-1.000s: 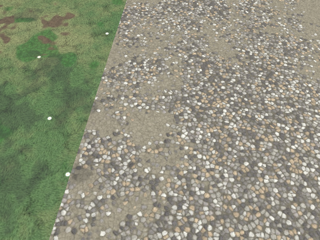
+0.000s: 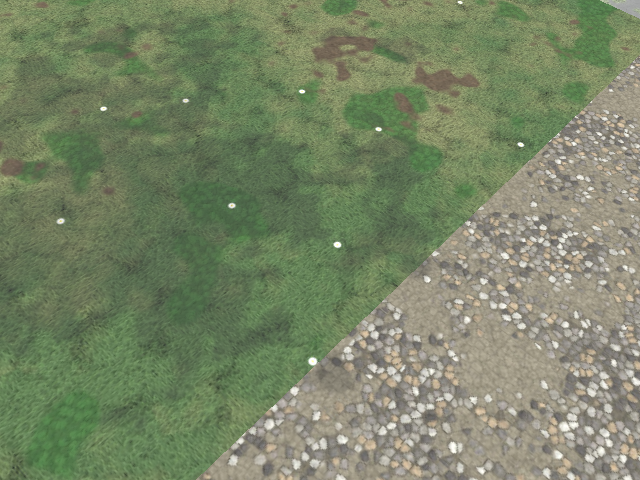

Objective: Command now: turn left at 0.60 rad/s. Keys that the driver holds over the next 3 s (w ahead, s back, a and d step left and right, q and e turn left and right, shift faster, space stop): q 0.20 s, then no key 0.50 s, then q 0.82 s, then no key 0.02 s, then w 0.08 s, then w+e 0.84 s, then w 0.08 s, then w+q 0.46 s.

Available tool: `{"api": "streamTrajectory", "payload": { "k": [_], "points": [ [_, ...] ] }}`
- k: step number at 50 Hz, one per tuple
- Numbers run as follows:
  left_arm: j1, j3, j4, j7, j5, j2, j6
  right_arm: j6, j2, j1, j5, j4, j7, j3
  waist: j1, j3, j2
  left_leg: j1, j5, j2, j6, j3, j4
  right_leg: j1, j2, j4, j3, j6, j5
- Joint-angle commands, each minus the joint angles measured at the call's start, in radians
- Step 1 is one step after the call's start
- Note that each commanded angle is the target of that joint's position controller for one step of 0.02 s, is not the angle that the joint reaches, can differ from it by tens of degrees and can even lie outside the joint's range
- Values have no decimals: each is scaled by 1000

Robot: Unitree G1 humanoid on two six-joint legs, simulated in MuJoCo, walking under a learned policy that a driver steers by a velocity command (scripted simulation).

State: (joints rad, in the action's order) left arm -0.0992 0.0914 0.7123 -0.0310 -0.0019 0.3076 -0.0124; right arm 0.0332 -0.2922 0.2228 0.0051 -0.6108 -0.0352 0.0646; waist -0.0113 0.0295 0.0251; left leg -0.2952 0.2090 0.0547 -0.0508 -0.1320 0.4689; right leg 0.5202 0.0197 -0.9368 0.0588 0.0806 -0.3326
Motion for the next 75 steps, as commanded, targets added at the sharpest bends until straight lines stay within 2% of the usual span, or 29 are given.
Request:
{"api": "streamTrajectory", "payload": {
  "k": [1,6,9,10,11,12,13,15,22,25,27,29,31,37,42,46,49,51,52,54,59,63,64,65,66,67,68,69,75],
  "points": [
    [66,8,-83,10,6,59,22,-5,-187,-11,0,70,-5,57,-16,-114,-183,169,-263,-233,-179,-289,-86,21,8,124,24,2,-26],
    [38,12,-81,28,15,72,40,6,-191,-47,11,80,8,61,-10,-124,-195,160,-349,-213,-176,-395,-51,-105,34,299,32,-20,-51],
    [-44,23,-54,33,8,85,50,13,-171,-93,31,91,2,56,42,-140,-169,91,-256,-141,-101,-382,16,-311,3,584,19,-58,191],
    [-69,36,-56,27,-6,139,46,12,-128,-57,20,93,1,45,25,-174,-50,-27,-18,-76,-46,-304,143,-447,-157,596,140,-118,287],
    [-43,48,-58,26,-28,217,35,4,-108,-11,19,105,2,42,-29,-120,230,-242,365,103,23,-92,318,-479,-347,617,373,-274,521],
    [-40,38,-71,26,-36,164,40,-7,-193,-10,-4,89,0,68,1,-113,203,-278,461,57,79,-68,567,-417,-445,629,459,-385,556],
    [1,22,-84,20,-27,118,43,-7,-226,0,1,67,2,83,-15,-96,128,-275,397,32,97,-71,678,-386,-400,617,375,-371,524],
    [51,8,-88,16,-1,81,40,10,-181,14,2,31,-3,77,-23,-63,87,-290,293,29,128,-63,747,-380,-288,595,235,-298,464],
    [-8,1,-50,13,0,104,17,8,-51,-73,0,55,7,17,36,-100,170,-94,250,-44,154,76,318,-421,-231,575,102,-302,535],
    [-37,2,-32,19,15,129,9,4,-74,-36,8,30,12,24,32,-94,168,29,118,-33,133,125,71,-396,-236,546,120,-297,518],
    [-81,-13,-7,21,24,99,17,0,-89,-1,-3,11,14,24,11,-87,120,197,-110,-46,80,97,-162,-319,-209,523,106,-223,439],
    [-141,-42,-10,38,-27,20,48,3,-180,-30,-22,23,0,34,91,-139,-176,288,-406,-242,-37,-95,-59,-210,-78,454,-32,-78,93],
    [-47,-39,-6,32,-26,58,45,-11,-63,-71,-30,21,22,6,39,-102,-142,143,-109,-184,-50,-68,-81,-312,-74,477,-48,-25,122],
    [-60,-29,26,10,-14,80,28,-32,-98,-49,-16,4,21,8,29,-8,-126,60,-112,-151,-26,-79,-87,-305,-64,452,-66,-25,163],
    [-46,-15,8,-12,-7,84,23,-21,-152,-43,-3,33,14,29,11,-27,-154,73,-219,-192,-114,-216,-82,-239,-35,358,-84,-19,99],
    [-81,-7,-6,3,-6,81,28,-16,-158,-78,7,61,10,37,35,-78,-173,87,-297,-191,-136,-260,-37,-224,-24,341,-62,-42,56],
    [-135,21,6,12,-9,148,30,-6,-132,-84,15,90,5,38,44,-112,13,-85,-198,-74,-32,-127,114,-405,-116,438,-13,-99,260],
    [-182,27,6,6,-19,184,19,-1,-98,-86,17,108,5,35,70,-99,269,-296,306,42,61,60,435,-480,-401,608,263,-301,428],
    [-148,13,-20,-2,-25,157,22,1,-132,-68,6,102,9,51,62,-93,210,-335,462,-11,87,45,674,-454,-485,624,304,-374,523],
    [-28,9,-51,-12,-15,144,24,17,-117,-9,22,68,15,55,-5,-50,93,-314,352,-67,102,32,725,-383,-397,608,134,-310,469],
    [-19,24,-50,-16,1,174,3,28,-64,-81,16,113,45,29,40,-64,155,-141,223,-100,105,154,392,-361,-315,587,-78,-257,443],
    [-38,30,-32,0,34,177,0,31,-102,20,17,93,54,52,-3,-105,115,53,26,-45,38,227,68,-347,-331,463,-114,-201,357],
    [-99,19,-7,8,27,131,1,29,-144,66,13,80,41,70,-8,-107,8,173,-104,-43,3,165,-30,-258,-277,327,-176,-136,229],
    [-94,-7,-37,13,-25,55,-1,22,-272,100,11,99,20,100,1,-93,-307,324,-475,-293,-99,-213,-95,27,-149,-10,-257,-31,-216],
    [12,-4,-94,3,-18,76,3,-8,-306,95,-31,122,31,93,-39,-139,-333,223,-521,-453,-312,-448,-122,137,-35,-236,-80,-7,-385],
    [46,8,-95,-4,2,115,1,-33,-253,80,-37,117,41,79,-54,-136,-214,212,-410,-419,-312,-384,-145,157,-55,-314,-8,-16,-332],
    [41,12,-90,-8,9,120,1,-46,-221,39,-25,106,39,66,-24,-97,-188,182,-320,-365,-252,-304,-143,161,-69,-307,9,-33,-241],
    [20,18,-67,-16,0,122,1,-45,-194,-8,-7,107,32,59,-2,-88,-125,174,-247,-314,-198,-255,-137,155,-84,-272,19,-36,-159],
    [-4,5,-52,-4,0,74,4,-28,-166,-33,0,102,1,43,15,-121,-140,163,-299,-235,-180,-194,-125,54,-29,-75,7,4,-12]
  ]
}}
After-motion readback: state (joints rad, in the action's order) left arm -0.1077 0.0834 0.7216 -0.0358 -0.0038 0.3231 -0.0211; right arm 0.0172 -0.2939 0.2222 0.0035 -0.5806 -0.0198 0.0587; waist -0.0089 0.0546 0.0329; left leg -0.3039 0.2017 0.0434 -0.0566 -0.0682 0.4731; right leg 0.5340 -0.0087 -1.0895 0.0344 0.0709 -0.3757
